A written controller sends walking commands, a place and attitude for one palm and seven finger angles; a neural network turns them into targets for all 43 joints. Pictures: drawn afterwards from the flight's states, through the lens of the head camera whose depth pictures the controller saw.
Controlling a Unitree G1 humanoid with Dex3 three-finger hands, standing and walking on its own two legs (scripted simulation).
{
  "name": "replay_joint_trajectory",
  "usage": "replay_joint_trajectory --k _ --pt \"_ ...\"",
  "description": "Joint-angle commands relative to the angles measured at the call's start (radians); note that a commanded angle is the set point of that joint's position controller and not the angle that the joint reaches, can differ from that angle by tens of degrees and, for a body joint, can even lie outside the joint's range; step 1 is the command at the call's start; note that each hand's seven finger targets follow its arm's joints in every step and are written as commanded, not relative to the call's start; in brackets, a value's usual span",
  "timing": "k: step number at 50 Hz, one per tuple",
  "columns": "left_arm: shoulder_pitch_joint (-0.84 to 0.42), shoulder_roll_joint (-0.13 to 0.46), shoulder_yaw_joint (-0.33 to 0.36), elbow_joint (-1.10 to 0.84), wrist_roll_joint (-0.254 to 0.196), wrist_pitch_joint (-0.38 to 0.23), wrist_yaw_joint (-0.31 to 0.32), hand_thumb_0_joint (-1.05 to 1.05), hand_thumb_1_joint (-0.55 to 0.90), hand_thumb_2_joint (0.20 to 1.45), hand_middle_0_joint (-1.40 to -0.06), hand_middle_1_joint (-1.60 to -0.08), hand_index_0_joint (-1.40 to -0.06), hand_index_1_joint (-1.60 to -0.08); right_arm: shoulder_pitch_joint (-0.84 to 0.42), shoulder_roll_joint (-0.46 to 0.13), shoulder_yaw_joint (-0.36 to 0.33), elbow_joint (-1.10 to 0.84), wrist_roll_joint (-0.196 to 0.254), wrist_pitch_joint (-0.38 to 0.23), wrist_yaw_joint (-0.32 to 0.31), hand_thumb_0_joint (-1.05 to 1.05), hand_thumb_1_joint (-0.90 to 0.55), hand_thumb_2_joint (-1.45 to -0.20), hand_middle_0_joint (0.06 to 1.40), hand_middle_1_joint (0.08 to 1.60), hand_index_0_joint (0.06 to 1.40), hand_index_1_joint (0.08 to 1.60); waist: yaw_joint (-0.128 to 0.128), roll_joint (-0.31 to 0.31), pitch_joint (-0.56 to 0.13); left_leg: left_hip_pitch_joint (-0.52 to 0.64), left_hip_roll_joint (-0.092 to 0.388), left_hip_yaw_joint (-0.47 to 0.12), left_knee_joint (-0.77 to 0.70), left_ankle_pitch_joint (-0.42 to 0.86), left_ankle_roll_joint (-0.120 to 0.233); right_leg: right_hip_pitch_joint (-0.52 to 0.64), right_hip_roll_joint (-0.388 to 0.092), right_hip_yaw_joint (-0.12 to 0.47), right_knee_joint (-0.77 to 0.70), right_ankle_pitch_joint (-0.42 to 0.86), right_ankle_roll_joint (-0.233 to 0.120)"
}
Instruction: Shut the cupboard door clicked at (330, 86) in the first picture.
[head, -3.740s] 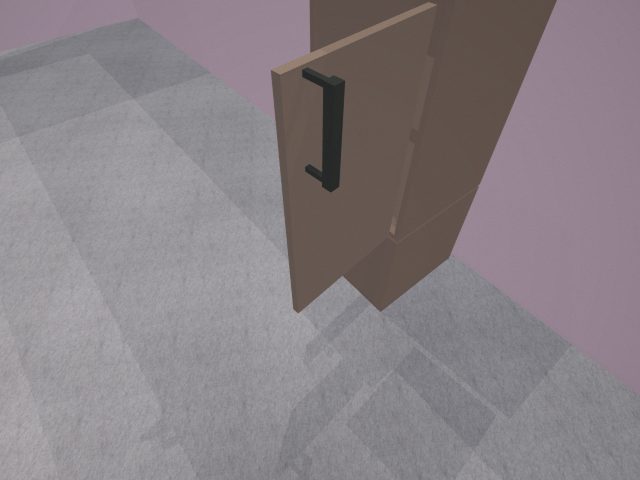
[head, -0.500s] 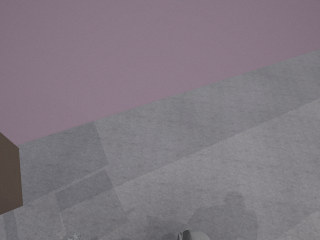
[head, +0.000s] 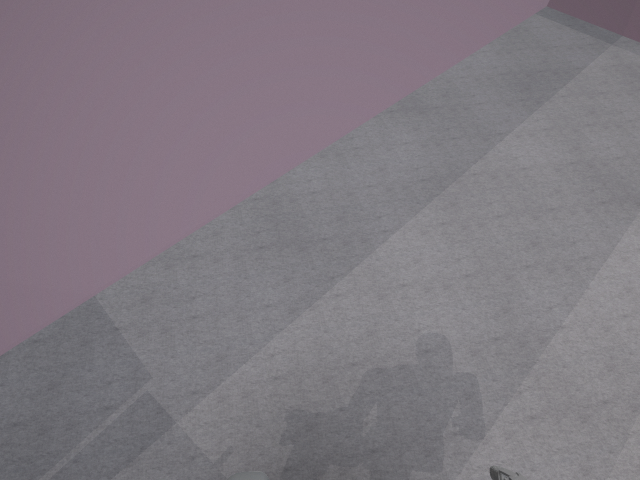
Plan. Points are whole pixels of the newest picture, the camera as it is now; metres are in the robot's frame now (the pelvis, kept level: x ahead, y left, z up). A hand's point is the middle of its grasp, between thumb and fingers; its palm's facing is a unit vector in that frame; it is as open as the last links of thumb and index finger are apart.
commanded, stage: walk around to get in front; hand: left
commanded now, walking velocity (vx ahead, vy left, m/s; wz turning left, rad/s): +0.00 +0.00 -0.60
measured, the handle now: out of the picture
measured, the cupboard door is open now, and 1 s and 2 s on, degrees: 96 96 96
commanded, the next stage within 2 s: walk to a spot facing it in 1.60 s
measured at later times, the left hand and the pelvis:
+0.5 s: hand (232, 458) +0.16 +0.13 -0.15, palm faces -0.27 -0.93 -0.24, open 7.4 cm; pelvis +0.04 -0.04 +0.01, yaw -18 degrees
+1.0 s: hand (378, 291) +0.43 -0.08 -0.15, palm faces -0.64 -0.74 -0.22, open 7.4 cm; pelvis +0.19 -0.14 +0.00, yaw -36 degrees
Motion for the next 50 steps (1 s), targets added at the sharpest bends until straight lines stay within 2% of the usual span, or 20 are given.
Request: replay_joint_trajectory --k 1,6,12,14,15,16,17,19,22,27,30,31,32,33,36,39,46,48,49,50 --pt "-0.033 0.108 0.036 -0.131 -0.007 -0.021 -0.006 0.000 0.900 0.900 -0.200 -0.300 -0.200 -0.300 0.187 -0.258 -0.055 -0.038 -0.026 -0.030 -0.025 0.000 -0.900 -0.900 0.200 0.300 0.200 0.300 -0.062 0.305 -0.155 0.260 0.489 -0.447 -0.334 0.304 0.253 -0.261 -0.005 -0.065 0.421 -0.356 0.032" --pt "-0.060 0.088 0.039 -0.102 0.003 -0.006 -0.036 0.000 0.900 0.900 -0.200 -0.300 -0.200 -0.300 0.083 -0.162 -0.031 -0.059 -0.030 -0.036 -0.024 0.000 -0.900 -0.900 0.200 0.300 0.200 0.300 -0.013 0.223 -0.101 0.195 0.293 -0.079 -0.263 0.479 0.184 -0.236 -0.086 -0.110 0.528 -0.186 0.064" --pt "-0.080 0.070 0.026 -0.119 0.002 -0.017 -0.041 0.000 0.900 0.900 -0.200 -0.300 -0.200 -0.300 0.140 -0.199 -0.055 -0.029 -0.029 -0.025 -0.010 0.000 -0.900 -0.900 0.200 0.300 0.200 0.300 -0.046 0.260 -0.122 0.207 0.314 0.026 -0.181 0.479 0.160 -0.064 -0.059 -0.210 0.153 -0.156 0.040" --pt "0.001 0.091 0.032 -0.093 0.004 -0.026 -0.040 0.000 0.900 0.900 -0.200 -0.300 -0.200 -0.300 0.122 -0.201 -0.057 -0.034 -0.026 -0.017 -0.003 0.000 -0.900 -0.900 0.200 0.300 0.200 0.300 -0.004 0.206 -0.158 0.139 0.289 0.079 -0.086 0.265 0.102 0.099 -0.044 -0.238 -0.050 -0.010 0.022" --pt "0.074 0.150 0.048 -0.070 0.011 -0.032 -0.035 0.000 0.900 0.900 -0.200 -0.300 -0.200 -0.300 0.102 -0.172 -0.054 -0.047 -0.018 -0.015 0.004 0.000 -0.900 -0.900 0.200 0.300 0.200 0.300 0.040 0.075 -0.164 -0.032 0.238 0.115 0.046 0.038 0.057 0.277 -0.123 -0.123 -0.162 -0.024 -0.016" --pt "0.143 0.279 0.074 -0.044 0.019 -0.045 -0.019 0.000 0.900 0.900 -0.200 -0.300 -0.200 -0.300 0.048 -0.082 -0.031 -0.095 -0.008 -0.014 0.014 0.000 -0.900 -0.900 0.200 0.300 0.200 0.300 0.089 -0.343 -0.146 -0.332 0.072 0.208 0.316 -0.345 -0.010 0.419 -0.403 0.307 -0.301 -0.057 -0.132" --pt "0.207 0.316 0.079 -0.036 -0.003 -0.043 -0.005 0.000 0.900 0.900 -0.200 -0.300 -0.200 -0.300 -0.067 -0.123 -0.026 -0.136 -0.016 -0.006 0.014 0.000 -0.900 -0.900 0.200 0.300 0.200 0.300 0.155 -0.306 -0.096 -0.409 0.055 0.028 0.470 -0.364 -0.003 0.326 -0.480 0.433 -0.358 -0.094 -0.221" --pt "0.097 0.245 0.068 -0.048 0.003 -0.050 0.009 0.000 0.900 0.900 -0.200 -0.300 -0.200 -0.300 -0.082 -0.129 -0.038 -0.114 -0.015 -0.013 0.022 0.000 -0.900 -0.900 0.200 0.300 0.200 0.300 0.080 -0.238 -0.036 -0.431 0.090 -0.041 0.543 -0.188 0.000 0.233 -0.386 0.389 -0.364 -0.263 -0.217" --pt "0.033 0.188 0.051 -0.057 0.007 -0.071 0.004 0.000 0.900 0.900 -0.200 -0.300 -0.200 -0.300 -0.018 -0.105 -0.038 -0.065 -0.020 -0.020 0.032 0.000 -0.900 -0.900 0.200 0.300 0.200 0.300 0.014 -0.155 -0.056 -0.264 0.071 -0.005 0.406 -0.051 -0.015 0.155 -0.288 0.182 -0.319 0.008 -0.169" --pt "0.054 0.217 0.060 -0.027 0.009 -0.078 -0.013 0.000 0.900 0.900 -0.200 -0.300 -0.200 -0.300 0.001 -0.076 -0.030 -0.062 -0.013 -0.050 0.034 0.000 -0.900 -0.900 0.200 0.300 0.200 0.300 0.015 -0.137 -0.074 -0.097 0.001 0.046 0.104 -0.030 -0.007 0.140 -0.257 0.186 -0.275 0.022 -0.176" --pt "-0.015 0.183 0.059 -0.037 0.003 -0.074 -0.018 0.000 0.900 0.900 -0.200 -0.300 -0.200 -0.300 0.160 -0.108 -0.034 -0.012 -0.012 -0.077 0.017 0.000 -0.900 -0.900 0.200 0.300 0.200 0.300 -0.075 -0.068 -0.089 0.241 -0.007 0.052 -0.150 0.075 0.006 -0.057 -0.184 0.146 -0.142 -0.037 -0.117" --pt "-0.003 0.113 0.043 -0.054 -0.003 -0.072 -0.025 0.000 0.900 0.900 -0.200 -0.300 -0.200 -0.300 0.267 -0.194 -0.051 0.021 -0.025 -0.088 0.003 0.000 -0.900 -0.900 0.200 0.300 0.200 0.300 -0.118 0.155 -0.135 0.428 0.153 -0.149 -0.255 -0.095 0.056 -0.219 -0.074 0.066 0.088 -0.101 -0.068" --pt "-0.013 0.054 0.026 -0.090 -0.008 -0.072 -0.034 0.000 0.900 0.900 -0.200 -0.300 -0.200 -0.300 0.399 -0.295 -0.068 0.038 -0.046 -0.092 -0.005 0.000 -0.900 -0.900 0.200 0.300 0.200 0.300 -0.159 0.417 -0.175 0.509 0.459 -0.528 -0.391 -0.228 0.176 -0.408 0.033 -0.112 0.448 -0.345 -0.010" --pt "-0.084 0.098 0.029 -0.121 0.004 -0.084 -0.040 0.000 0.900 0.900 -0.200 -0.300 -0.200 -0.300 0.397 -0.281 -0.058 0.028 -0.037 -0.086 -0.007 0.000 -0.900 -0.900 0.200 0.300 0.200 0.300 -0.156 0.244 -0.117 0.433 0.526 -0.597 -0.412 -0.240 0.251 -0.465 -0.071 -0.039 0.582 -0.291 -0.024" --pt "-0.097 0.069 0.034 -0.076 0.016 -0.076 -0.063 0.000 0.900 0.900 -0.200 -0.300 -0.200 -0.300 0.232 -0.149 -0.025 0.002 -0.033 -0.096 -0.003 0.000 -0.900 -0.900 0.200 0.300 0.200 0.300 -0.057 0.185 0.002 0.228 0.371 -0.266 -0.433 -0.076 0.166 -0.444 -0.154 -0.068 0.692 -0.044 0.006" --pt "-0.101 0.024 0.017 -0.075 0.015 -0.061 -0.073 0.000 0.900 0.900 -0.200 -0.300 -0.200 -0.300 0.269 -0.123 -0.020 0.037 -0.029 -0.108 -0.007 0.000 -0.900 -0.900 0.200 0.300 0.200 0.300 -0.051 0.182 -0.061 0.302 0.307 -0.020 -0.377 0.243 0.147 -0.399 -0.158 -0.119 0.531 0.006 0.021" --pt "-0.189 0.026 0.010 -0.094 0.014 -0.062 -0.065 0.000 0.900 0.900 -0.200 -0.300 -0.200 -0.300 0.307 -0.132 -0.028 0.078 -0.038 -0.086 0.011 0.000 -0.900 -0.900 0.200 0.300 0.200 0.300 -0.055 0.171 -0.019 0.229 0.309 0.142 -0.346 0.307 0.137 -0.154 -0.099 -0.240 0.133 0.035 -0.011" --pt "-0.084 0.059 0.020 -0.062 0.015 -0.071 -0.057 0.000 0.900 0.900 -0.200 -0.300 -0.200 -0.300 0.280 -0.142 -0.027 0.080 -0.033 -0.078 0.015 0.000 -0.900 -0.900 0.200 0.300 0.200 0.300 0.010 0.149 -0.063 0.196 0.289 0.189 -0.183 0.465 0.110 0.043 -0.055 -0.275 0.050 0.032 -0.041" --pt "0.079 0.099 0.035 -0.008 0.016 -0.081 -0.049 0.000 0.900 0.900 -0.200 -0.300 -0.200 -0.300 0.248 -0.136 -0.022 0.078 -0.027 -0.078 0.017 0.000 -0.900 -0.900 0.200 0.300 0.200 0.300 0.094 0.069 -0.129 0.091 0.241 0.227 0.027 0.536 0.080 0.289 -0.037 -0.263 0.003 0.047 -0.071" --pt "0.261 0.217 0.069 0.044 0.019 -0.095 -0.032 0.000 0.900 0.900 -0.200 -0.300 -0.200 -0.300 0.222 -0.088 -0.009 0.050 -0.006 -0.082 0.030 0.000 -0.900 -0.900 0.200 0.300 0.200 0.300 0.179 -0.164 -0.251 -0.169 0.142 0.267 0.362 0.290 0.039 0.583 -0.269 0.054 -0.100 -0.089 -0.149"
